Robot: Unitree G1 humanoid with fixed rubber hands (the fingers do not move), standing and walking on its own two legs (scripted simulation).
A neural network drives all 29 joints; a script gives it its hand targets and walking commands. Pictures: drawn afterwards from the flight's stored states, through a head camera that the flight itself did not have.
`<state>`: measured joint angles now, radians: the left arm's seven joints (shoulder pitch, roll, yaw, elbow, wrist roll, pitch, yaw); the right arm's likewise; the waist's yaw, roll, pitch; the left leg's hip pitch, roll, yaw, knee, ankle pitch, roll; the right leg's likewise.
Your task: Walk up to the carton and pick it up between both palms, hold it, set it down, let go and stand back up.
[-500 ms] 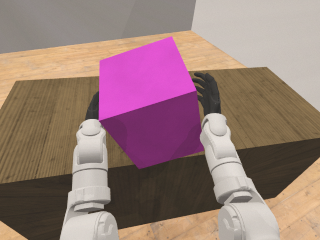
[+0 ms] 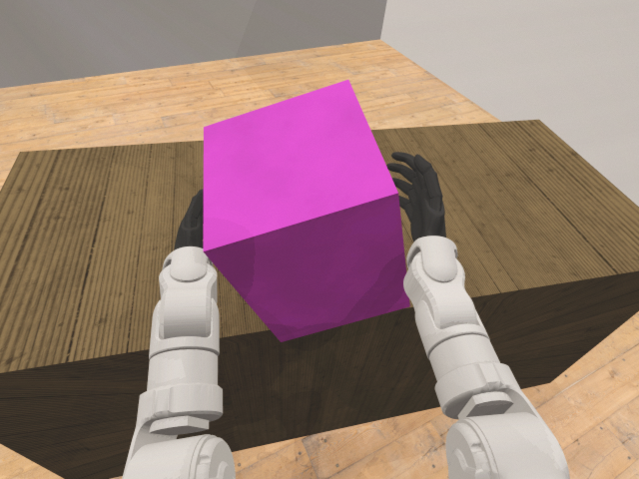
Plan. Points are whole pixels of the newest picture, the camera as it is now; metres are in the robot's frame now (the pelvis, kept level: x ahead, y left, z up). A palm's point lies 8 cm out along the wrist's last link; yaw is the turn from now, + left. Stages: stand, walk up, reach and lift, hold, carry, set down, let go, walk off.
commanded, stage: set down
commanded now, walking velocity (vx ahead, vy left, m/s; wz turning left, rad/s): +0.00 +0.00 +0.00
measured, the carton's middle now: (312, 221) +0.42 +0.00 +0.10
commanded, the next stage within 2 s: none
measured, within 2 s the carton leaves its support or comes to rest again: neither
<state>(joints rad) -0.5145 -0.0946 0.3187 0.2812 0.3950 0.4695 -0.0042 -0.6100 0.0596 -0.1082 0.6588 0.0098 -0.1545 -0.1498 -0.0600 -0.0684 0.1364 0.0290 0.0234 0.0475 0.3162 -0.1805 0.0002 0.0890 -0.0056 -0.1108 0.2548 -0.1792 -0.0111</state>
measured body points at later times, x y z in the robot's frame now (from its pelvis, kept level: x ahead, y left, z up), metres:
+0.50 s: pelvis +0.00 +0.00 +0.00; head -0.01 +0.02 +0.45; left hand +0.40 +0.13 +0.10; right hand +0.39 -0.16 +0.13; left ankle +0.01 +0.11 -0.75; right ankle -0.01 -0.11 -0.75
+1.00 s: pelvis +0.01 +0.00 +0.00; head +0.02 +0.02 +0.45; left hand +0.42 +0.14 +0.08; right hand +0.41 -0.15 +0.11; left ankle +0.01 +0.11 -0.75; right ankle -0.01 -0.11 -0.75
